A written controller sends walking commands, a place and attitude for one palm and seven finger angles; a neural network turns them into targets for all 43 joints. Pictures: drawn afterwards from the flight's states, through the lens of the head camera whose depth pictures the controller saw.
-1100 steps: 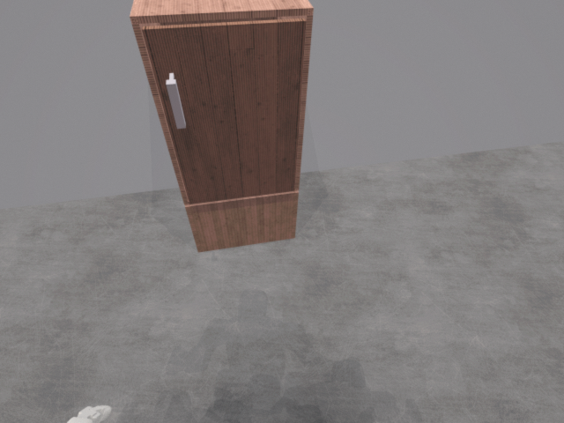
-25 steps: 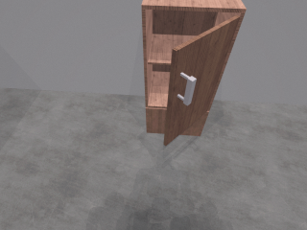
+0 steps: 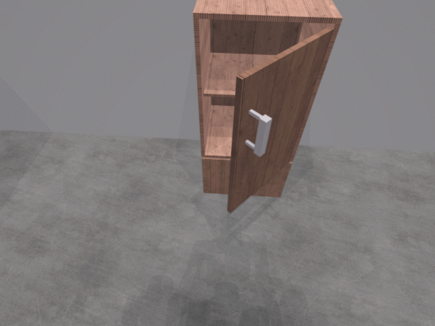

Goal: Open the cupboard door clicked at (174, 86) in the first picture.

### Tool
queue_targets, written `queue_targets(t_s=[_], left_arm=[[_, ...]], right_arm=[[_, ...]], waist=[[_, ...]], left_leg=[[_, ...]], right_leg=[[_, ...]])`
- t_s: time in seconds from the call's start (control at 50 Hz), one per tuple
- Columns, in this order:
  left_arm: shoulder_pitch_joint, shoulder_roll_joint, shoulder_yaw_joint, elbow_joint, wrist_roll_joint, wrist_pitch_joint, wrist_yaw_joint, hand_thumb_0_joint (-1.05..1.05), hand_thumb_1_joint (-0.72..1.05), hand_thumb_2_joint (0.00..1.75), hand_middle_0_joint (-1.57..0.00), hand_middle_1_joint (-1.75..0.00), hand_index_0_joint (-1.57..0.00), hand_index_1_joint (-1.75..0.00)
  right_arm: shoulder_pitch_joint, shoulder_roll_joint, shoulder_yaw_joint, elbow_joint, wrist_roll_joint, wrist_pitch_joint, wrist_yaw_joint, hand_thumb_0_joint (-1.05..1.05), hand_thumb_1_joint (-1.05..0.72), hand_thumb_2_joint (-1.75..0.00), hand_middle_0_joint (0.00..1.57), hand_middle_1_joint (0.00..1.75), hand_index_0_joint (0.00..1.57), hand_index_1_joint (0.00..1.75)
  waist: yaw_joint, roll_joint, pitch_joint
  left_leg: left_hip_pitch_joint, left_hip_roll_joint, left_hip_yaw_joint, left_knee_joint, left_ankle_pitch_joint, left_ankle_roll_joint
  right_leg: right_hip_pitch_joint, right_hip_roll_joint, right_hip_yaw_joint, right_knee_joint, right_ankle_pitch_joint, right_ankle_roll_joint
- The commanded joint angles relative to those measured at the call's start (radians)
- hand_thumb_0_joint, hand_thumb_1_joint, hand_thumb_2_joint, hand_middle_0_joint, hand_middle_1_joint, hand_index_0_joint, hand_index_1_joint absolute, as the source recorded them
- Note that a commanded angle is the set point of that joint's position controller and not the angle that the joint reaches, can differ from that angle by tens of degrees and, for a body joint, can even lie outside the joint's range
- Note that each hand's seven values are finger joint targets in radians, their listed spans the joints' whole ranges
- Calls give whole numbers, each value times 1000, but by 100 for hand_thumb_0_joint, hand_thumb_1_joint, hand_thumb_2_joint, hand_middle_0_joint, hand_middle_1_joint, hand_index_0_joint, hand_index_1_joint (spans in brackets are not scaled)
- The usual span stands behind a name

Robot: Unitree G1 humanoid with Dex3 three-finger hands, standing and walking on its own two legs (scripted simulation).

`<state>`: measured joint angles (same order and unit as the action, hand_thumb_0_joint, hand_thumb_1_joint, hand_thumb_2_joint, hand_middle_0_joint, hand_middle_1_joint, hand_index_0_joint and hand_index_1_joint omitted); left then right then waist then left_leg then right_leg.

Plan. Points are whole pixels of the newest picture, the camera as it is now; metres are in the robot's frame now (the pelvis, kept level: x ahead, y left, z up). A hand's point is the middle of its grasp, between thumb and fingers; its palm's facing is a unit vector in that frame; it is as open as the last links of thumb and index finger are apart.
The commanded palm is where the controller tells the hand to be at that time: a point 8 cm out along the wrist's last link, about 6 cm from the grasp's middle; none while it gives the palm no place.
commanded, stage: look to check the result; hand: left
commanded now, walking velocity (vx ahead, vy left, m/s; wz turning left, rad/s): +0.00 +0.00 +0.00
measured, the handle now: (256, 132) +0.59 -0.07 -0.02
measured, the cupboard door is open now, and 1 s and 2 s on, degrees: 47 47 47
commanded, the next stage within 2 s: walk to a spot facing it in 0.42 s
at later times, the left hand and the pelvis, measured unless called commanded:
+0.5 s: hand out of the picture +0.00 +0.15 -0.18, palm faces +0.05 -0.98 -0.18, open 7.4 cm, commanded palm none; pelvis +0.02 -0.01 +0.00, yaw +0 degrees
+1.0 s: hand out of the picture +0.09 +0.19 -0.18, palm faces -0.11 -0.97 -0.21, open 7.4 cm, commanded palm none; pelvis +0.02 +0.00 -0.01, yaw -10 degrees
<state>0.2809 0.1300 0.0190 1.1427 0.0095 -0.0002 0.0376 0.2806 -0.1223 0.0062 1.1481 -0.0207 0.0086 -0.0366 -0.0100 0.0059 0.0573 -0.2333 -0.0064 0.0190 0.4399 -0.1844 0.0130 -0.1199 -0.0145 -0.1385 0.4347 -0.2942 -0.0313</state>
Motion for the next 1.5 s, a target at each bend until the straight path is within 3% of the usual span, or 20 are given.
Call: queue_targets(t_s=[0.0,0.52,0.6,0.72,0.8,0.84,0.86,0.88,0.9,0.94,1.02,1.08,1.14,1.16,1.18,1.2,1.24,1.3,1.42,1.48], left_arm=[[91,91,17,-9,-5,-12,3,0,90,90,-20,-30,-20,-30],[107,90,13,-6,-7,-15,7,0,90,90,-20,-30,-20,-30],[92,114,33,-25,-1,3,4,0,90,90,-20,-30,-20,-30],[51,164,77,-86,8,28,-7,0,90,90,-20,-30,-20,-30],[10,186,92,-117,12,29,-11,0,90,90,-20,-30,-20,-30],[-19,175,93,-136,8,33,-17,0,90,90,-20,-30,-20,-30],[-25,148,89,-156,4,36,-22,0,90,90,-20,-30,-20,-30],[-59,127,83,-181,2,39,-25,0,90,90,-20,-30,-20,-30],[-86,139,87,-193,10,44,-29,0,90,90,-20,-30,-20,-30],[-109,120,90,-205,13,42,-47,0,90,90,-20,-30,-20,-30],[-137,111,85,-240,11,50,-66,0,90,90,-20,-30,-20,-30],[-154,125,77,-261,11,43,-69,0,90,90,-20,-30,-20,-30],[-78,165,87,-251,12,36,-67,0,90,90,-20,-30,-20,-30],[-31,230,99,-240,17,28,-59,0,90,90,-20,-30,-20,-30],[-5,353,122,-241,25,15,-41,0,90,90,-20,-30,-20,-30],[34,386,122,-243,11,19,-32,0,90,90,-20,-30,-20,-30],[-75,308,113,-270,14,21,-16,0,90,90,-20,-30,-20,-30],[-106,273,102,-295,15,15,-11,0,90,90,-20,-30,-20,-30],[-51,292,111,-289,19,18,-18,0,90,90,-20,-30,-20,-30],[-82,287,114,-295,19,24,-20,0,90,90,-20,-30,-20,-30]], right_arm=[[64,-78,-14,-14,-1,-9,-6,0,-90,-90,20,30,20,30],[52,-81,-11,-2,0,-9,-12,0,-90,-90,20,30,20,30],[57,-99,-28,-8,-1,5,-22,0,-90,-90,20,30,20,30],[18,-104,-56,-73,-2,21,-26,0,-90,-90,20,30,20,30],[4,-107,-64,-112,0,16,-26,0,-90,-90,20,30,20,30],[49,-134,-67,-106,-2,6,-28,0,-90,-90,20,30,20,30],[81,-182,-73,-102,-9,0,-33,0,-90,-90,20,30,20,30],[119,-210,-78,-101,-11,-5,-38,0,-90,-90,20,30,20,30],[140,-217,-75,-105,-15,-8,-44,0,-90,-90,20,30,20,30],[62,-229,-75,-154,-19,-11,-38,0,-90,-90,20,30,20,30],[0,-239,-78,-196,-22,-12,-28,0,-90,-90,20,30,20,30],[1,-269,-91,-211,-21,-8,-16,0,-90,-90,20,30,20,30],[-46,-287,-102,-242,-12,1,-6,0,-90,-90,20,30,20,30],[-63,-253,-101,-260,-3,7,1,0,-90,-90,20,30,20,30],[-84,-171,-83,-314,2,13,14,0,-90,-90,20,30,20,30],[-132,-205,-84,-328,1,24,11,0,-90,-90,20,30,20,30],[-157,-204,-88,-320,2,26,5,0,-90,-90,20,30,20,30],[-125,-187,-82,-303,4,25,7,0,-90,-90,20,30,20,30],[-168,-175,-78,-331,14,17,1,0,-90,-90,20,30,20,30],[-110,-173,-78,-327,19,5,-5,0,-90,-90,20,30,20,30]], waist=[[6,-2,13],[8,-9,26],[4,-22,40],[7,-90,31],[-2,-79,17],[-21,40,-16],[-24,210,-25],[-34,352,-28],[-40,269,-35],[-3,114,-28],[5,153,-42],[-8,173,-78],[43,136,-109],[70,-21,-115],[86,-349,-119],[119,-258,-106],[54,-261,-72],[19,-165,-130],[40,-123,-113],[5,-124,-122]], left_leg=[[26,91,-83,-61,159,22],[47,90,-67,-50,189,16],[35,105,-24,2,147,8],[-56,91,69,167,-34,-20],[-62,97,65,180,-119,-30],[72,155,14,39,115,-9],[147,272,-109,-36,284,49],[180,403,-231,-112,435,141],[155,451,-253,-127,415,188],[117,410,-169,-127,325,174],[90,347,-9,-117,267,126],[92,354,34,-64,266,111],[4,319,109,76,156,38],[-108,252,153,237,-11,-16],[-351,93,205,500,-418,-75],[-352,96,54,652,-460,-64],[-405,110,-27,747,-330,-63],[-314,91,-8,677,-248,-80],[-240,42,-12,451,-270,-73],[-108,28,-16,235,-212,-63]], right_leg=[[-29,-117,106,-106,125,-18],[4,-121,105,-123,235,-15],[-27,-121,142,-99,275,-28],[-69,-183,276,-83,291,-103],[-84,-195,322,-32,416,-131],[-158,-108,256,66,390,-70],[-245,-15,176,193,224,-18],[-339,34,110,411,-188,16],[-364,19,162,599,-307,18],[-396,-17,166,675,-247,31],[-346,-32,112,530,-177,54],[-257,-14,68,358,-175,47],[-72,7,40,111,49,32],[41,-77,160,-17,184,-1],[122,-340,544,-111,383,-116],[35,-383,576,-105,392,-197],[21,-265,503,-65,406,-181],[26,-203,416,-23,533,-157],[18,-192,508,-23,554,-180],[-47,-168,531,23,554,-147]])
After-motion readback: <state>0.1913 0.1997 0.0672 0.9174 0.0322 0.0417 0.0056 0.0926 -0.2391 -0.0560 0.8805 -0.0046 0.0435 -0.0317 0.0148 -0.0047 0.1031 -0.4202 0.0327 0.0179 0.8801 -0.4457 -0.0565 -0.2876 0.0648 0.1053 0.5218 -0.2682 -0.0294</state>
